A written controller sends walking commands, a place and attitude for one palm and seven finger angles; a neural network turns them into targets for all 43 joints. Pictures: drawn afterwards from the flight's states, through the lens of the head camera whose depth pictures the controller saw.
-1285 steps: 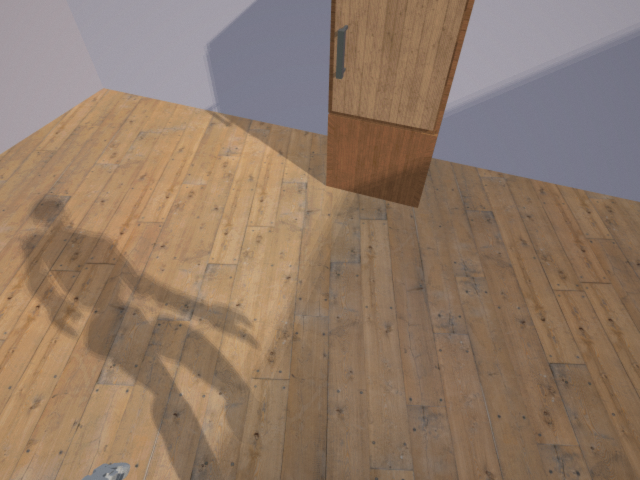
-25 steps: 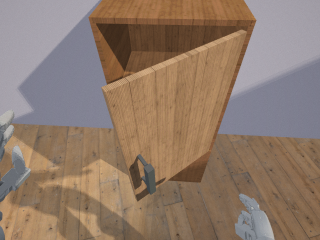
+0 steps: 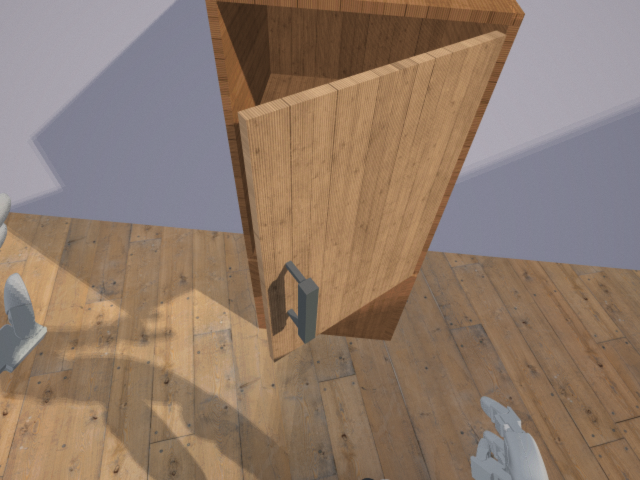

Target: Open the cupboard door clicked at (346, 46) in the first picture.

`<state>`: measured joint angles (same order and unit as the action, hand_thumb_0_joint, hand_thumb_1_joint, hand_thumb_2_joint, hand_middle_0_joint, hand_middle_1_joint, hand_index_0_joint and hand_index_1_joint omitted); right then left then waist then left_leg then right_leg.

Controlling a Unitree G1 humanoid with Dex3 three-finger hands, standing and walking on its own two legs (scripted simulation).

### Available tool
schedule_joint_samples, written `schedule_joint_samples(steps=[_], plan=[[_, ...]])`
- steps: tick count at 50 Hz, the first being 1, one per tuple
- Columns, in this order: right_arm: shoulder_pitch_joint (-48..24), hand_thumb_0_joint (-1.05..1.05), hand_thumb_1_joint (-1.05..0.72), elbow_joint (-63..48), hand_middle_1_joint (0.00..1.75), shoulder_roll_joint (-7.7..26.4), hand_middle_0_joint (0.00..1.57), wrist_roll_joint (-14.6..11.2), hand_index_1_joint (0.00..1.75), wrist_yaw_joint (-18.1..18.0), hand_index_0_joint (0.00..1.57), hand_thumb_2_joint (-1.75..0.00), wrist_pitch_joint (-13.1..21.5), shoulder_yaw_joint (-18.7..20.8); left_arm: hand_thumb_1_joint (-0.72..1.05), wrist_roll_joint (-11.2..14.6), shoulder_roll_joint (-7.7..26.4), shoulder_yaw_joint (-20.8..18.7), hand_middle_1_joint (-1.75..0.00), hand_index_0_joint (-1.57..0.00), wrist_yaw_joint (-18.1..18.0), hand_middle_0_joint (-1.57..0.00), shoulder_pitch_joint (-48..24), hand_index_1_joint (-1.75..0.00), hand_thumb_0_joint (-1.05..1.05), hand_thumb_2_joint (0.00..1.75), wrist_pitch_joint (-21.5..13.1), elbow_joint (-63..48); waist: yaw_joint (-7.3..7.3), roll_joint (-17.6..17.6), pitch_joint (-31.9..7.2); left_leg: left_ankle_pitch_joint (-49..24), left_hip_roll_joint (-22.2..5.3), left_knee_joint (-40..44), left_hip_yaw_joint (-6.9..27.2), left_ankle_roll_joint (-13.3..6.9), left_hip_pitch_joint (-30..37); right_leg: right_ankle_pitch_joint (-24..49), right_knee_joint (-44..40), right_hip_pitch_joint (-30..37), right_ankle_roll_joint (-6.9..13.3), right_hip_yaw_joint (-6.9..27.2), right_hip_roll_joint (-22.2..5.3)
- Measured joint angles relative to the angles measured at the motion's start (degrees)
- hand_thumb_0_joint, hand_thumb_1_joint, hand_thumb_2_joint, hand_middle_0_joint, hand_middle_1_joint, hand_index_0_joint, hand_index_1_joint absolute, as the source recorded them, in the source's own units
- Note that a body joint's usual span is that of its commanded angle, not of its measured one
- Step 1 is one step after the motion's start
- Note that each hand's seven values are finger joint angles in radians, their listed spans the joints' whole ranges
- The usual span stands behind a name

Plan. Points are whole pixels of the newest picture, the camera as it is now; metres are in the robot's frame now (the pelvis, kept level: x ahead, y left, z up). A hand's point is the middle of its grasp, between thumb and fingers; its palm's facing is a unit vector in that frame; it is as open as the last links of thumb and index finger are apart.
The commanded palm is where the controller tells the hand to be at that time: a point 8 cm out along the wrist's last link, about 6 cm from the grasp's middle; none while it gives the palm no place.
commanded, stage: step back with the hand held close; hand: left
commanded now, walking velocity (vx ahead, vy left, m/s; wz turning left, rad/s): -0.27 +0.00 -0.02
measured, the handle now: (299, 303) +0.40 +0.06 -0.09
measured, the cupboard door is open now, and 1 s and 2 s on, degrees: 40 40 40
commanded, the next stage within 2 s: stop stepping back and stand still in 0.98 s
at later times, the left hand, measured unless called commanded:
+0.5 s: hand out of the picture +0.14 +0.27 +0.17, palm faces +0.49 -0.68 -0.54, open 7.4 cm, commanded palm +0.06 +0.30 +0.19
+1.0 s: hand out of the picture +0.03 +0.27 +0.18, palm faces +0.51 -0.76 -0.39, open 7.4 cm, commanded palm -0.03 +0.29 +0.19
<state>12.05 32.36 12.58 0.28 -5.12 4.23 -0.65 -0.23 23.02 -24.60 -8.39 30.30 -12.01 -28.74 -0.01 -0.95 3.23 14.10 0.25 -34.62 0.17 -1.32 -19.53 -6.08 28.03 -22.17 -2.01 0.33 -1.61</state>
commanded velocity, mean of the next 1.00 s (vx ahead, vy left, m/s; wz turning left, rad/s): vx -0.39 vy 0.00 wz -0.13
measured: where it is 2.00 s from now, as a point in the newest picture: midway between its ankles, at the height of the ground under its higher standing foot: outside the picture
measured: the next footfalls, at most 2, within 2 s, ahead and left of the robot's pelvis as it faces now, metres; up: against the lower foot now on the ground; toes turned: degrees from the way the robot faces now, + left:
right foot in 0.88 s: -0.15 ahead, -0.15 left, +0.00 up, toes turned +7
left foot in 1.04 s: -0.11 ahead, +0.09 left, +0.00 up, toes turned +4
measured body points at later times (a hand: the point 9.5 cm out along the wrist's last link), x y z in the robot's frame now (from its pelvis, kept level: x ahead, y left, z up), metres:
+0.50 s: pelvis -0.05 -0.01 -0.02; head -0.02 +0.01 +0.43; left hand +0.10 +0.30 +0.20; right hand +0.15 -0.24 -0.09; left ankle +0.05 +0.11 -0.72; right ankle +0.07 -0.14 -0.73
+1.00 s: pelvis -0.16 -0.01 +0.01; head -0.14 +0.02 +0.46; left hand +0.00 +0.30 +0.20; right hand +0.04 -0.21 -0.07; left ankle -0.11 +0.10 -0.69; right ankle -0.19 -0.15 -0.73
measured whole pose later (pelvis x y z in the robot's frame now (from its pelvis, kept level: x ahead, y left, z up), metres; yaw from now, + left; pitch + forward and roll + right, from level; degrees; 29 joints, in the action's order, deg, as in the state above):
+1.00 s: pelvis -0.16 -0.01 +0.01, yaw +1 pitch +1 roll +1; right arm 7.8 39.5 9.0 1.3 -3.3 6.0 -2.0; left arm 0.5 22.2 -23.3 -8.4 25.0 -12.2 -29.7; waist 5.3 -5.0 1.2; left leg 20.8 -0.3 -47.4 -4.8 3.2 -28.6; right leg -18.5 30.3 -12.5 -1.2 7.2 -0.5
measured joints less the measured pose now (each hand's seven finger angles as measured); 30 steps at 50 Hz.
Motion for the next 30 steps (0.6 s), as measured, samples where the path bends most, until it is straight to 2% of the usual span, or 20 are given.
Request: schedule_joint_samples(steps=[5, 12, 16, 19, 21, 25, 28, 30], plan=[[1.2, 0.01, -0.91, 0.5, 0.30, -0.3, 0.21, 0.0, 0.30, 0.0, 0.21, -0.90, 1.1, 0.1, 0.88, -0.5, 1.2, -1.7, -0.30, -0.21, -0.1, -0.21, -0.3, -0.30, 0.01, 0.90, -1.2, -0.8, -0.17, -0.7, 0.7, 0.4, 0.8, -2.1, 1.0, -0.2, -1.3, 0.5, 2.6, -0.9, -0.2, 2.3, 1.1], [-0.6, 0.01, -0.91, 1.8, 0.30, 0.3, 0.21, 0.4, 0.30, 0.6, 0.21, -0.90, 1.6, 0.7, 0.88, -0.2, -0.7, -2.0, -0.30, -0.21, -0.1, -0.21, -2.1, -0.30, 0.01, 0.90, -1.7, -0.7, 0.96, -0.5, 1.1, 3.7, 0.4, -5.0, 0.3, -0.2, -3.8, 1.0, 3.6, -2.7, -0.1, 2.6, 1.2], [-2.1, 0.01, -0.91, 1.6, 0.30, 0.3, 0.21, 0.3, 0.30, 0.6, 0.21, -0.90, 1.3, 1.0, 0.88, 0.2, -0.4, -1.3, -0.30, -0.21, -0.1, -0.21, -2.2, -0.30, 0.01, 0.90, -1.8, -1.4, 0.24, -1.0, 1.6, 1.9, 0.7, -3.9, 0.0, -0.2, -4.9, 1.7, 2.7, -3.9, -0.2, 3.0, 1.0], [-1.9, 0.01, -0.91, 0.5, 0.30, -0.2, 0.21, 0.1, 0.30, 0.3, 0.21, -0.90, 1.6, 1.2, 0.88, -0.2, 1.6, -2.0, -0.30, -0.21, 0.2, -0.21, -1.8, -0.30, 0.01, 0.90, -1.9, -2.2, -1.31, -1.2, 2.0, -1.6, 0.3, -3.6, 0.1, -0.8, -5.9, 0.3, 6.5, -4.3, -0.3, 4.4, 2.4], [-1.3, 0.01, -0.91, 0.3, 0.30, -0.6, 0.21, 0.0, 0.30, 0.3, 0.21, -0.90, 2.0, 1.6, 0.88, -0.7, 2.9, -3.1, -0.30, -0.21, 0.6, -0.21, -1.7, -0.30, 0.01, 0.90, -2.4, -2.5, -1.78, -0.9, 1.8, -1.9, -0.5, -5.1, 0.1, -0.6, -7.1, -4.3, 9.8, -3.7, -0.6, 5.2, 3.5], [-2.4, 0.01, -0.91, 1.3, 0.30, -0.8, 0.21, 0.2, 0.30, 0.9, 0.21, -0.90, 2.5, 1.9, 0.88, -0.3, 2.8, -5.2, -0.30, -0.22, 0.8, -0.21, -0.7, -0.30, 0.01, 0.90, -3.2, -3.0, -0.66, -0.8, 2.3, 0.8, -1.6, -7.3, -0.4, 0.2, -8.7, -5.1, 10.9, -4.1, -0.3, 5.9, 4.3], [-3.5, 0.01, -0.91, 2.5, 0.30, -0.5, 0.21, 0.6, 0.30, 1.5, 0.21, -0.90, 2.0, 2.2, 0.88, 0.5, 1.3, -3.7, -0.30, -0.22, 0.7, -0.21, -0.6, -0.30, 0.01, 0.90, -2.5, -3.7, 0.11, -1.5, 2.3, 5.8, -0.2, -7.0, 0.0, 1.1, -9.4, -2.8, 8.4, -4.2, -0.6, 6.6, 3.6], [-4.0, 0.01, -0.91, 2.9, 0.30, -0.2, 0.21, 0.5, 0.30, 1.6, 0.21, -0.90, 1.4, 2.3, 0.88, 0.8, 0.9, -2.3, -0.30, -0.21, 0.5, -0.21, -0.8, -0.30, 0.01, 0.90, -2.1, -4.2, 0.17, -2.1, 2.3, 5.9, 0.6, -5.5, -0.1, 1.1, -9.5, -1.1, 6.4, -4.2, -1.0, 7.0, 2.9]])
